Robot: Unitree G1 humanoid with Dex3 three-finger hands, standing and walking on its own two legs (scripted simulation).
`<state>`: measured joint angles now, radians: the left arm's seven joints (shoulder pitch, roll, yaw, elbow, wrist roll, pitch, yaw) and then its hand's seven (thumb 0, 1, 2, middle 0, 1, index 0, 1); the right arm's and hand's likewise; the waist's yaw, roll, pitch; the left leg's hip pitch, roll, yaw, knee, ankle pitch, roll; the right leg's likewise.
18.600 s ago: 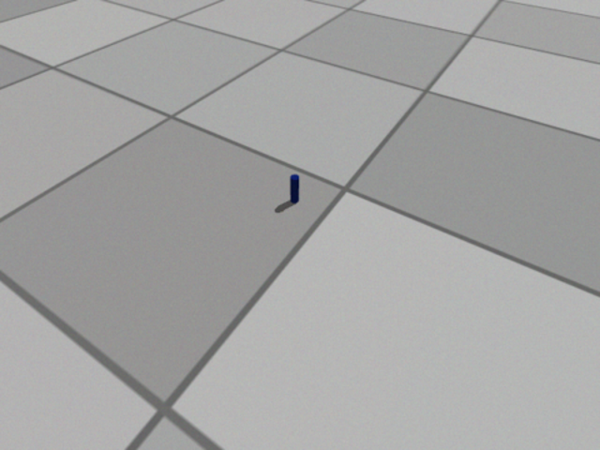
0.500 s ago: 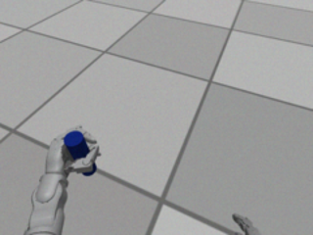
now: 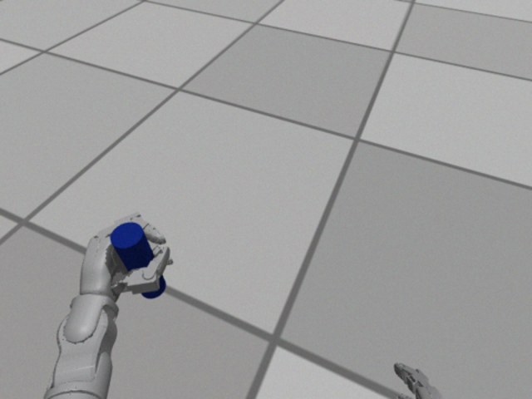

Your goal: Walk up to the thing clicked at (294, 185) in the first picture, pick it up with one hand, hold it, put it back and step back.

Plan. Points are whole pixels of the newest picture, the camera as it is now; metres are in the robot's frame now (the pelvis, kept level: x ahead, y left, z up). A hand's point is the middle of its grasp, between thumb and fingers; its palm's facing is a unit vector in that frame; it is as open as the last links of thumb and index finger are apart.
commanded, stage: hold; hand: left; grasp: from the side
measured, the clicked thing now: (141, 264) +0.32 +0.18 +0.04
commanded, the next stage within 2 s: crouch in 1.50 s
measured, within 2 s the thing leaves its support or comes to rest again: neither
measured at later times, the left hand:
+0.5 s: hand (149, 261) +0.32 +0.17 +0.06, palm faces -0.02 -1.00 -0.02, open 5.2 cm
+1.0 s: hand (146, 267) +0.31 +0.17 +0.05, palm faces -0.02 -1.00 -0.02, open 5.2 cm
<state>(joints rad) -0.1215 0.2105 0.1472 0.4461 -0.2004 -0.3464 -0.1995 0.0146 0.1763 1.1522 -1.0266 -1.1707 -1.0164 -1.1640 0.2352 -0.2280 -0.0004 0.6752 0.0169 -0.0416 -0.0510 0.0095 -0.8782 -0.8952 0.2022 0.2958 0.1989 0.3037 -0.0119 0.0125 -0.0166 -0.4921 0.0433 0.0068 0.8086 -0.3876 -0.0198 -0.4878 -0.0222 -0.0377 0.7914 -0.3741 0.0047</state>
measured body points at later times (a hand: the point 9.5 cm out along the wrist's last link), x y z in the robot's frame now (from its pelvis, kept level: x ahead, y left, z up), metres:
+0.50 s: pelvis +0.00 +0.00 +0.00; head +0.03 +0.00 +0.45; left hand +0.31 +0.22 +0.06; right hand +0.14 -0.25 -0.10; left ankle +0.02 +0.13 -0.71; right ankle +0.02 -0.12 -0.71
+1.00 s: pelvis +0.00 +0.00 +0.00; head +0.03 +0.01 +0.45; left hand +0.30 +0.23 +0.06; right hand +0.14 -0.24 -0.10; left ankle +0.02 +0.13 -0.71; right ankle +0.02 -0.12 -0.71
